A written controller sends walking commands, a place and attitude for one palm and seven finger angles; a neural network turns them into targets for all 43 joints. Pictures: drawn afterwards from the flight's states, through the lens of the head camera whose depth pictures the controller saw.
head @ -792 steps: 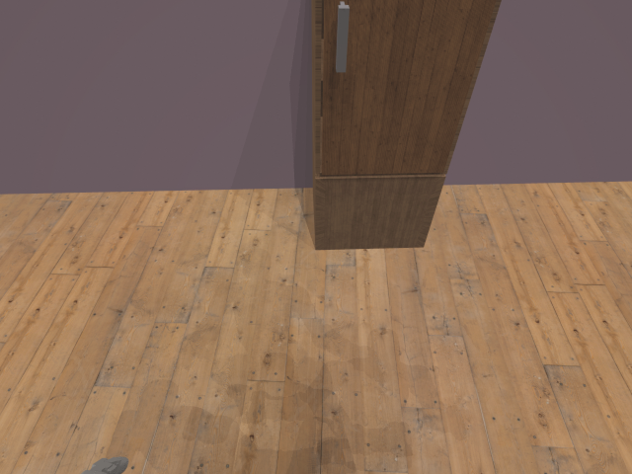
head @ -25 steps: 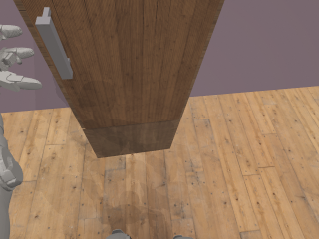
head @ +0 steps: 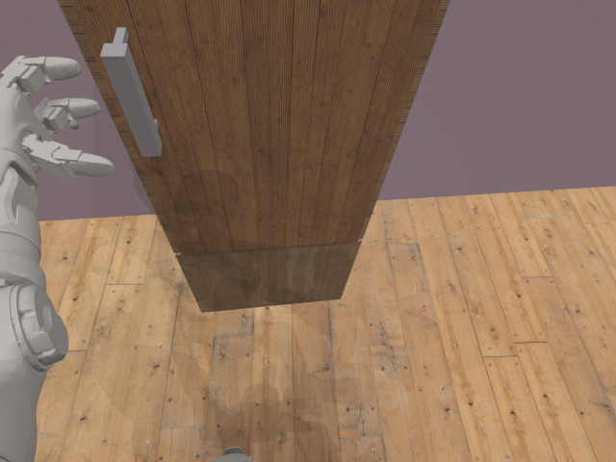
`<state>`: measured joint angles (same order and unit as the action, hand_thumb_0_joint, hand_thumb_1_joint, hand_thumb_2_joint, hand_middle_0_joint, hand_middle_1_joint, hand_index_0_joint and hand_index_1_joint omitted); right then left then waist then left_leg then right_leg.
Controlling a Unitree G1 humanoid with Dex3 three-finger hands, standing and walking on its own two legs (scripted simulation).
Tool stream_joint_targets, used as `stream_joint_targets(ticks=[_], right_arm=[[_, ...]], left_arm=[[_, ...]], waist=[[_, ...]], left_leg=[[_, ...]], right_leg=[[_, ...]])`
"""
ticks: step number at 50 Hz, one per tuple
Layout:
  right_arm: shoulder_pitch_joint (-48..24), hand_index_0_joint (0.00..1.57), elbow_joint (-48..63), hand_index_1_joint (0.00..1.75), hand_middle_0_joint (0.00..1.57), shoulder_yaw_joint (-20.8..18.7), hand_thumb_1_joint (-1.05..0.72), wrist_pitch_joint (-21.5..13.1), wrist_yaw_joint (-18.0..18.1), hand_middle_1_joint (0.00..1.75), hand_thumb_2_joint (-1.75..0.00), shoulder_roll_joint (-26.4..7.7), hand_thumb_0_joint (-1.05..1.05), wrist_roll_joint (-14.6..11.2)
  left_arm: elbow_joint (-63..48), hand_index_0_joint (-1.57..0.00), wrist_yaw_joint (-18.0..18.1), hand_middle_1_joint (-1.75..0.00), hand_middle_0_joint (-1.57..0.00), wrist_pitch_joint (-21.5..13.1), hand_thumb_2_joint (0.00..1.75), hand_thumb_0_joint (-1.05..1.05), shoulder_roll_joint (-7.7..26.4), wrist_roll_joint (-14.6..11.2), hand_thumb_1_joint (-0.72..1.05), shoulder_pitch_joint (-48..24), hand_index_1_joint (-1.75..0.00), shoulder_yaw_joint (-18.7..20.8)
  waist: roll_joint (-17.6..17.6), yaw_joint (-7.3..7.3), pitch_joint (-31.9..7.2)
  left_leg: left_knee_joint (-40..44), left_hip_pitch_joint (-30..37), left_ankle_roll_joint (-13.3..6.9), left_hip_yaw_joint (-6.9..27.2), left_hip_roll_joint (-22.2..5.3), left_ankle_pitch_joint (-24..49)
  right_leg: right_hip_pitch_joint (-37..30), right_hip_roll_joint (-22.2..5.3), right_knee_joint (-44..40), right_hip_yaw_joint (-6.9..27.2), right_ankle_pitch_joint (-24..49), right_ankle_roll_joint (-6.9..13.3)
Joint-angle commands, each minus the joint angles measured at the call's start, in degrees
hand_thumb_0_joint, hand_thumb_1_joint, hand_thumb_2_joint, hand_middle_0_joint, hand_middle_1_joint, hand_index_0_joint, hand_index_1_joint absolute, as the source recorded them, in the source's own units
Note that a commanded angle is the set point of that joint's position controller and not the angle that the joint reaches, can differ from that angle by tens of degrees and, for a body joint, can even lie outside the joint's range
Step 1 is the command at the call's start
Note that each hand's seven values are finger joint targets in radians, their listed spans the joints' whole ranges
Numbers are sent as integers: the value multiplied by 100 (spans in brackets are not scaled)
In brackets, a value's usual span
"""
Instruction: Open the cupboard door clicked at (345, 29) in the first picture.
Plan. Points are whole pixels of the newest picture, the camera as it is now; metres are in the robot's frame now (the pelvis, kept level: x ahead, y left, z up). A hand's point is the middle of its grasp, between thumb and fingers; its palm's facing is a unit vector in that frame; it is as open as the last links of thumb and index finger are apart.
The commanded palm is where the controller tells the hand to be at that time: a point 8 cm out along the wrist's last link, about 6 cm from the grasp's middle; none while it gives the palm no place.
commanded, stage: move the hooked fingers beside the handle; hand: left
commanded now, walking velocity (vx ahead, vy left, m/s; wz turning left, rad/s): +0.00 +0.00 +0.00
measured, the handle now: (137, 96) +0.55 +0.20 +0.14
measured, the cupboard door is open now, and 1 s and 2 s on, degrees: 0 0 0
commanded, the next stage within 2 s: slide the fingers in behind the handle in 0.16 s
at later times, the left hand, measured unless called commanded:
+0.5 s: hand (87, 121) +0.50 +0.25 +0.14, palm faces +0.06 -1.00 +0.01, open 14.0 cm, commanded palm +0.48 +0.30 +0.14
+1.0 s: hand (100, 121) +0.50 +0.24 +0.14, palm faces +0.10 -0.99 +0.01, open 14.2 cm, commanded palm +0.48 +0.26 +0.14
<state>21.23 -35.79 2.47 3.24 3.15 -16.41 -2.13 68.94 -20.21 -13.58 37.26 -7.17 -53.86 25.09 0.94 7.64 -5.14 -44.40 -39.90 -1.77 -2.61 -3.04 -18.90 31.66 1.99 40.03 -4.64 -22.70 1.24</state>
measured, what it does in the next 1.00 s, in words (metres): stands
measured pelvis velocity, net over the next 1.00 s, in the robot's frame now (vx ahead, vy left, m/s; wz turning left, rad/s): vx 0.01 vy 0.00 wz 0.01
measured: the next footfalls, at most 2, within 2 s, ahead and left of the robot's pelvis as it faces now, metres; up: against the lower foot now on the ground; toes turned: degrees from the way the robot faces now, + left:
none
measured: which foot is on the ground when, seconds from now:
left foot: down 0.00-1.00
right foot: down 0.00-1.00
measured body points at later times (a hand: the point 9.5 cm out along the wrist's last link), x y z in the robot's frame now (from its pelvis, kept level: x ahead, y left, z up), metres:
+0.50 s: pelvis +0.00 +0.00 +0.00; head +0.09 +0.02 +0.44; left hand +0.49 +0.30 +0.14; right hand -0.03 -0.28 -0.10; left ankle +0.02 +0.10 -0.71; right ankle -0.04 -0.11 -0.71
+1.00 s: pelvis +0.01 +0.00 +0.00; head +0.09 +0.02 +0.44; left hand +0.49 +0.29 +0.14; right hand +0.02 -0.27 -0.11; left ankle +0.02 +0.10 -0.71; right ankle -0.04 -0.11 -0.71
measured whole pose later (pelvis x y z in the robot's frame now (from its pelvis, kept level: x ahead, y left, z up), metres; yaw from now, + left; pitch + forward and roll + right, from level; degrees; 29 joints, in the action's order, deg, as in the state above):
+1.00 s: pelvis +0.01 +0.00 +0.00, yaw +0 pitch +16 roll -3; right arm 23.5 -37.7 1.5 2.8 1.7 -15.9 -1.3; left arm 66.8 -14.0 -13.0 32.8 -8.0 -54.9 21.5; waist 1.3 7.2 -5.5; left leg -45.3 -41.3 -1.8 -2.0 -2.7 -19.7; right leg 32.7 1.8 40.6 -5.0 -23.5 1.2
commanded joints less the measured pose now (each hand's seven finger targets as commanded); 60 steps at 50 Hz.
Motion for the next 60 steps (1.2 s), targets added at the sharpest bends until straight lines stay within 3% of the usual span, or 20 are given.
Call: stream_joint_targets(ticks=[1,11,17,20,24,26,29,31,35,38,40,42,44,45,50,51,53,54,55,60], right_arm=[[882,20,280,30,20,-374,-90,-100,100,30,-90,-1101,0,18],[1060,20,292,30,20,-403,-90,-62,121,30,-90,-1139,0,21],[1122,20,247,30,20,-446,-90,-37,112,30,-90,-1130,0,22],[1136,20,213,30,20,-432,-90,-43,106,30,-90,-1132,0,25],[1162,20,212,30,20,-444,-90,-68,72,30,-90,-1107,0,66],[1161,20,218,30,20,-446,-90,-66,60,30,-90,-1093,0,70],[1147,20,254,30,20,-461,-90,-83,21,30,-90,-1084,0,89],[1116,20,265,30,20,-448,-90,-57,8,30,-90,-1067,0,76],[1078,20,255,30,20,-461,-90,-68,-4,30,-90,-1042,0,72],[1133,20,197,30,20,-455,-90,-90,-3,30,-90,-1055,0,97],[1088,20,200,30,20,-469,-90,-100,-17,30,-90,-1026,0,82],[1075,20,147,30,20,-463,-90,-119,-29,30,-90,-1024,0,89],[1088,20,133,30,20,-472,-90,-148,-41,30,-90,-1021,0,110],[1075,20,135,30,20,-480,-90,-159,-57,30,-90,-993,0,114],[1044,20,57,30,20,-501,-90,-180,-96,30,-90,-985,0,120],[1011,20,53,30,20,-490,-90,-197,-104,30,-90,-968,0,112],[1047,20,12,30,20,-504,-90,-219,-94,30,-90,-990,0,131],[1019,20,38,30,20,-503,-90,-233,-118,30,-90,-974,0,127],[984,20,26,30,20,-510,-90,-243,-121,30,-90,-938,0,112],[965,20,-47,30,20,-519,-90,-325,-143,30,-90,-935,0,124]], left_arm=[[-928,-30,-13,-120,-30,-291,30,0,1754,-80,-50,-2703,-120,113],[-963,-30,-125,-120,-30,-435,30,0,2363,-45,-50,-2566,-120,505],[-1225,-30,-213,-120,-30,-347,30,0,1915,-150,-50,-2685,-120,196],[-999,-30,-160,-120,-30,-284,30,0,1912,-196,-50,-2605,-120,259],[-1258,-30,8,-120,-30,-314,30,0,1866,-85,-50,-2759,-120,232],[-1175,-30,85,-120,-30,-314,30,0,1800,-71,-50,-2641,-120,237],[-1381,-30,188,-120,-30,-376,30,0,1765,-75,-50,-2544,-120,327],[-1244,-30,223,-120,-30,-311,30,0,1703,-50,-50,-2484,-120,269],[-1335,-30,265,-120,-30,-281,30,0,1215,-50,-50,-2688,-120,-93],[-1328,-30,322,-120,-30,-291,30,0,1184,-91,-50,-2843,-120,-72],[-1386,-30,332,-120,-30,-275,30,0,994,-76,-50,-2804,-120,-201],[-1243,-30,357,-120,-30,-236,30,0,791,-87,-50,-2953,-120,-360],[-1506,-30,413,-120,-30,-324,30,0,818,-82,-50,-3089,-120,-321],[-1540,-30,416,-120,-30,-327,30,0,614,-80,-50,-3010,-120,-431],[-1630,-30,522,-120,-30,-336,30,0,390,-119,-50,-3055,-120,-540],[-1548,-30,533,-120,-30,-308,30,0,174,-124,-50,-3086,-120,-702],[-1699,-30,604,-120,-30,-366,30,0,411,-107,-50,-3147,-120,-502],[-1872,-30,612,-120,-30,-389,30,0,287,-80,-50,-3207,-120,-622],[-1792,-30,618,-120,-30,-375,30,0,13,-66,-50,-3123,-120,-817],[-1859,-30,750,-120,-30,-398,30,0,-256,-111,-50,-3245,-120,-970]], waist=[[592,159,-1965],[721,67,-2312],[914,166,-2184],[684,196,-2032],[945,147,-2296],[814,153,-2200],[874,59,-2488],[740,84,-2273],[850,191,-2191],[686,222,-2218],[843,226,-2314],[689,317,-2057],[939,240,-2398],[1000,234,-2461],[858,255,-2356],[756,325,-2216],[818,251,-2337],[1001,238,-2558],[976,284,-2421],[928,310,-2326]], left_leg=[[271,2292,-107,532,113,1830],[223,2116,-135,424,136,1862],[274,2419,-127,475,102,1812],[278,2204,-153,441,111,1713],[248,2439,-124,483,112,1940],[235,2414,-116,491,90,1971],[196,2623,-98,498,90,2316],[199,2441,-106,464,93,2246],[198,2647,-81,522,71,2258],[170,2656,-97,566,79,2366],[139,2781,-71,559,64,2418],[162,2670,-75,597,58,2117],[136,2894,-55,624,70,2392],[111,3011,-34,651,59,2515],[113,2999,-30,685,52,2449],[132,2917,-47,670,69,2270],[113,2922,-55,669,82,2361],[115,3093,-32,695,81,2456],[102,3140,-20,713,67,2410],[142,3157,-19,762,72,2226]], right_leg=[[224,114,-469,337,1963,-88],[-121,132,-456,428,2201,-115],[231,169,-547,350,1936,-94],[201,165,-579,367,1924,-113],[204,163,-500,347,2004,-90],[248,172,-492,329,2007,-89],[146,188,-409,309,2250,-69],[117,180,-416,312,2294,-88],[387,185,-420,268,2148,-75],[338,188,-398,262,2215,-60],[451,177,-378,263,2223,-62],[602,180,-430,250,1971,-74],[525,175,-361,253,2117,-47],[582,180,-335,225,2129,-33],[617,194,-347,201,2073,-33],[664,195,-384,205,1993,-43],[520,184,-360,219,2071,-13],[564,188,-320,215,2087,-16],[703,191,-343,195,1987,-11],[773,200,-374,187,1831,-2]])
